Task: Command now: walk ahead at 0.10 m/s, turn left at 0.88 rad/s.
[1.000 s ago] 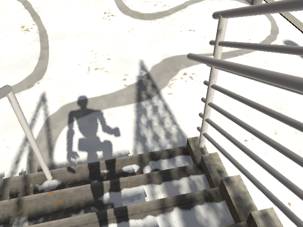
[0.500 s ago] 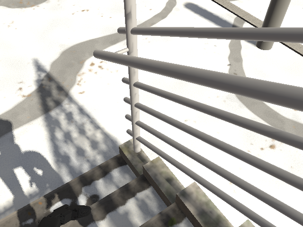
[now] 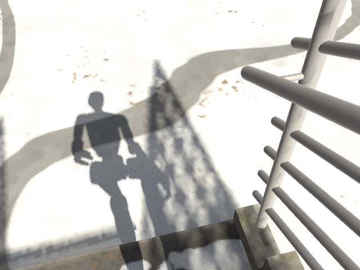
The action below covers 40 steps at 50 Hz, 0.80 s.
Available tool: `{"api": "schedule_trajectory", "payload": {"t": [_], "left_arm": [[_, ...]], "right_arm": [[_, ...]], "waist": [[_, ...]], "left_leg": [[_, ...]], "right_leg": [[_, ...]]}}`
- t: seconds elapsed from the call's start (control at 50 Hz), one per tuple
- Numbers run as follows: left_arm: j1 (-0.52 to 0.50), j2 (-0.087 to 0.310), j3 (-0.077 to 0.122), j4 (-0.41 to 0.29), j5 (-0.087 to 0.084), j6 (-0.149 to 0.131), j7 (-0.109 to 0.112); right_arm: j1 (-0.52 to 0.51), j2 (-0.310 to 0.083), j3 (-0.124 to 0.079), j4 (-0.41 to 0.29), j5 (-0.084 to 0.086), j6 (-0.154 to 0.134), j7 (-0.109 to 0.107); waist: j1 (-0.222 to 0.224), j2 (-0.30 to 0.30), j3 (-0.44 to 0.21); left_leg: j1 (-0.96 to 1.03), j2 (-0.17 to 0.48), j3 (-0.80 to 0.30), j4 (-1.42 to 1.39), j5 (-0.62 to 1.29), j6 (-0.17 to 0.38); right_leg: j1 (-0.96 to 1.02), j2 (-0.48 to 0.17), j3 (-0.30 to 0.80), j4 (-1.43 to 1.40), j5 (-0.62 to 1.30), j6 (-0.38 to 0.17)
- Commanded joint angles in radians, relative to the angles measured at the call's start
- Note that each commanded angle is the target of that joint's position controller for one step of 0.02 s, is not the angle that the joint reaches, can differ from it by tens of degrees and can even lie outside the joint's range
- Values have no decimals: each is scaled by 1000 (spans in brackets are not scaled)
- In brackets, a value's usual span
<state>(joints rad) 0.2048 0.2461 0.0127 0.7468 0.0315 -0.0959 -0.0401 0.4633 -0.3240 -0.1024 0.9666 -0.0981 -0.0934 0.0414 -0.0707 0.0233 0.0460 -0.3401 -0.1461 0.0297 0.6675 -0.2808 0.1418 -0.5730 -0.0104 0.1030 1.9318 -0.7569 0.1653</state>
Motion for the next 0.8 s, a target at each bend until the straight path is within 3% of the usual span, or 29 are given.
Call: {"api": "schedule_trajectory", "payload": {"t": [0.02,0.04,0.08,0.1,0.12,0.14,0.2,0.24,0.28,0.32,0.34,0.38,0.4,0.42,0.44,0.46,0.48,0.52,0.54,0.56,0.6,0.64,0.66,0.68,0.7,0.72,0.74,0.78,0.8], "left_arm": [[77,143,28,-144,24,4,48],[35,148,24,-134,44,4,52],[16,23,-6,-176,4,42,17],[12,42,-4,-175,-6,50,16],[68,44,-4,-141,-1,44,20],[145,100,18,-114,8,32,31],[-64,115,24,-196,55,36,48],[-178,78,7,-242,54,35,53],[-227,70,8,-250,50,17,64],[-229,21,-4,-240,60,13,66],[-235,-31,-21,-247,67,13,51],[-15,-56,-30,-173,82,28,11],[114,22,-10,-112,61,21,16],[223,51,7,-88,66,16,29],[225,81,18,-96,56,21,20],[114,237,53,-187,-2,40,-5],[66,213,49,-187,44,42,-7],[198,85,12,-98,-16,1,61],[154,-30,-11,-101,5,-20,98],[80,2,-6,-129,10,-30,126],[-52,116,18,-132,15,-61,148],[-132,117,11,-122,-46,-87,131],[-237,91,-11,-148,-36,-84,100],[-340,69,-3,-232,16,-73,60],[-96,22,-3,-198,35,-60,48],[-58,55,9,-170,-4,-69,54],[-121,73,-8,-170,-6,-76,64],[0,82,-16,-63,36,-33,55],[98,32,-26,-20,42,-6,21]], "right_arm": [[-119,20,67,-155,66,-44,-6],[-115,39,87,-183,56,-49,-6],[-59,-156,25,-161,13,-34,10],[-37,-200,4,-164,19,-33,20],[-25,-225,-9,-161,-11,-35,24],[28,-211,-4,-172,-25,-35,11],[37,-23,57,-216,44,-49,1],[172,-34,41,-200,87,-34,-21],[165,-53,42,-233,92,-4,-18],[116,8,75,-251,57,10,-12],[-5,9,82,-321,55,16,-18],[-192,-19,87,-396,55,21,-27],[-244,0,97,-403,49,12,-21],[-230,3,97,-380,78,15,-20],[-201,-16,86,-349,71,25,-11],[-56,-41,63,-378,29,55,34],[-196,-35,66,-389,8,61,12],[-390,67,84,-436,-23,53,-63],[-380,96,109,-412,-32,51,-72],[-178,102,108,-351,-31,55,-69],[-136,75,99,-381,30,74,-50],[-144,53,88,-368,12,78,-11],[65,89,96,-297,47,62,25],[399,-59,59,-183,54,11,35],[370,-210,29,-229,-3,-23,32],[152,-239,18,-308,-9,-36,41],[43,-127,55,-339,19,-41,23],[-185,28,134,-426,128,-23,2],[-257,33,147,-433,93,-17,6]], "waist": [[151,-44,18],[137,-116,33],[162,-3,-85],[140,-43,-95],[147,-85,-106],[126,-97,-148],[43,41,-104],[-76,27,-126],[-93,86,-111],[-50,64,-123],[12,44,-105],[118,89,-139],[108,98,-113],[138,15,-101],[142,-91,-122],[80,-353,-263],[122,-236,-180],[161,-131,-126],[138,-122,-131],[53,-161,-112],[-40,-29,-60],[-96,-5,-12],[-201,-1,-95],[-302,279,-185],[-156,157,-270],[-56,25,-186],[-56,52,-190],[101,-4,-193],[178,26,-187]], "left_leg": [[-66,417,-592,-237,1027,232],[-296,324,-461,-256,978,192],[-249,207,-436,-177,1046,168],[-181,216,-454,-165,1018,141],[-142,199,-448,-71,981,82],[-65,189,-478,6,983,58],[177,282,-687,114,930,101],[390,322,-825,133,873,158],[379,298,-848,149,842,183],[192,228,-799,163,845,145],[8,109,-650,163,772,77],[-369,-15,-544,139,550,30],[-461,45,-679,285,317,14],[-448,66,-682,310,245,43],[-476,29,-641,412,218,12],[-634,-104,-390,412,182,-93],[-808,-97,-327,506,-262,-121],[-820,63,-160,608,-303,-153],[-701,158,-105,631,-60,-161],[-403,152,-58,756,59,-188],[-116,156,-18,793,62,-205],[93,199,8,279,80,-214],[468,178,29,68,225,-215],[740,269,-217,-30,535,-91],[671,401,-470,15,925,24],[506,422,-395,-11,1236,-17],[426,439,-447,-25,894,-17],[10,306,-312,109,597,-47],[-301,259,-236,49,481,-67]], "right_leg": [[-320,-90,138,-368,349,-33],[-45,-84,68,-614,523,-32],[151,-28,0,-769,554,-36],[151,-26,-3,-830,518,-29],[146,-8,-6,-716,698,-30],[109,5,-2,-699,644,-9],[-204,-16,47,-670,318,-29],[-392,-28,98,-654,168,-42],[-451,-6,95,-653,166,-48],[-320,17,47,-647,233,-65],[-139,7,-36,-817,343,-79],[352,62,-127,-922,584,-100],[410,-17,92,-971,728,-106],[429,-8,45,-1120,727,-112],[548,-5,47,-1249,799,-153],[733,-281,413,-1403,782,-476],[702,-353,491,-1428,577,-482],[513,-427,543,-1455,480,-442],[390,-355,383,-1419,570,-359],[113,-292,255,-1416,635,-303],[-188,-208,43,-1439,590,-213],[-218,-144,-110,-1354,425,-76],[-371,-74,-198,-1249,478,-59],[-568,43,-210,-763,103,-27],[-515,91,66,-701,92,-107],[-495,87,62,-648,155,-112],[-579,22,75,-807,268,-91],[-264,-81,-18,-867,639,-53],[-1,-48,-48,-770,779,-50]]}}
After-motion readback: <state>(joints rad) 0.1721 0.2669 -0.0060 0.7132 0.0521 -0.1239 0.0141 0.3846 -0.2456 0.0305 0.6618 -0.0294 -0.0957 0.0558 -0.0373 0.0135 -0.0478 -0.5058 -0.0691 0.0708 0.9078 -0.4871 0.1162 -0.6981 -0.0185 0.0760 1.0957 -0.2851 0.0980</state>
